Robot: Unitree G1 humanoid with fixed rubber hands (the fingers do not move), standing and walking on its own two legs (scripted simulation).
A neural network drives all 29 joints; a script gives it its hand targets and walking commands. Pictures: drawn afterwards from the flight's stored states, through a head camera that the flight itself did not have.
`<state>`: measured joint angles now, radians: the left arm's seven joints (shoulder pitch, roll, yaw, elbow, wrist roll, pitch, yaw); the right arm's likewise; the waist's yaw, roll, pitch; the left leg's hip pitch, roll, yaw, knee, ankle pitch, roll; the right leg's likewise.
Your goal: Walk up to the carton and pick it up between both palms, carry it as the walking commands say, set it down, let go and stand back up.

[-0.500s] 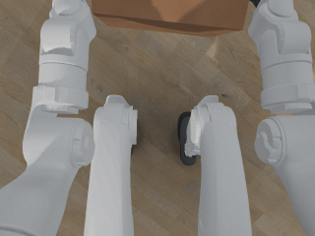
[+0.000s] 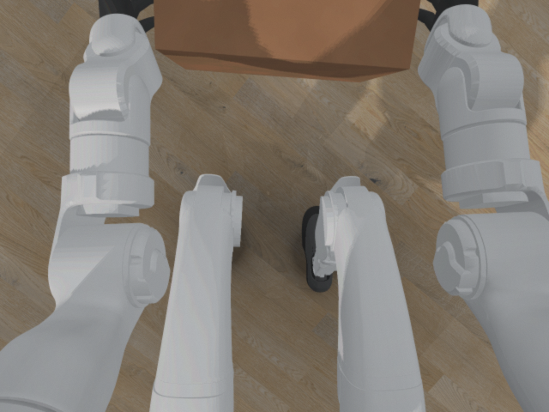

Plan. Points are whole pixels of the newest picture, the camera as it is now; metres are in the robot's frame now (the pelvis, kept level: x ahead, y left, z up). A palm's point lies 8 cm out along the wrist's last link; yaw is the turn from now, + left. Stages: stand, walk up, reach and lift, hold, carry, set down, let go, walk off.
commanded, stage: reach and lift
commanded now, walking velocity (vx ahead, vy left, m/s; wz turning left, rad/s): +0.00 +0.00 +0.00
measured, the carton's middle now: (283, 6) +0.57 +0.00 -0.13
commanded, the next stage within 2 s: none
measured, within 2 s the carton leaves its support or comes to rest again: neither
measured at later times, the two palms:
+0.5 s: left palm out of the picture +0.51 +0.18 +0.01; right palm out of the picture +0.51 -0.16 +0.01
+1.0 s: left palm out of the picture +0.49 +0.17 +0.08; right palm out of the picture +0.49 -0.17 +0.07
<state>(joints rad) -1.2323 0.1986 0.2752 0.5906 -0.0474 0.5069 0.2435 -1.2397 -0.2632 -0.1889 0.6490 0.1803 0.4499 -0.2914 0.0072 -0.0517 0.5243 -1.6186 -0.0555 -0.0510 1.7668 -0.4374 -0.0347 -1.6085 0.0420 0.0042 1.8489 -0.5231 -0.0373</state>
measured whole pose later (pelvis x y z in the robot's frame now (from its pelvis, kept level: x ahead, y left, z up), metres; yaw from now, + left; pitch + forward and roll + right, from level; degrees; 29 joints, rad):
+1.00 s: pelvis +0.00 +0.00 +0.12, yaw +0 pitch +7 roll +2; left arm -1.07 0.12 0.28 0.58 0.02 0.51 0.24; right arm -1.05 -0.21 -0.19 0.63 0.16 0.46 -0.29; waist 0.01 -0.04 0.52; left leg -1.12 -0.06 -0.06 1.34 -0.35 -0.03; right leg -1.11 0.03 0.02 1.43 -0.44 -0.02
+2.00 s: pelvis +0.12 -0.01 +0.25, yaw +0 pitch +8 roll +2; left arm -0.54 -0.03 0.39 0.80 0.25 0.53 0.06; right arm -0.48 0.03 -0.36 0.78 -0.11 0.49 -0.18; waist 0.05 -0.08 -0.25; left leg -0.55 -0.04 -0.07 0.65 -0.24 -0.03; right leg -0.55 0.02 0.03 0.76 -0.34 -0.03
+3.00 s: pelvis +0.14 +0.00 +0.28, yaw +0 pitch -2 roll +2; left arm -0.40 -0.10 0.35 0.53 0.30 0.68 0.02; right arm -0.34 0.05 -0.29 0.55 -0.11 0.66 -0.16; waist 0.01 -0.05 -0.17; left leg -0.18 -0.03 -0.07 0.37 -0.15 -0.03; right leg -0.18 0.01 0.04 0.48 -0.26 -0.02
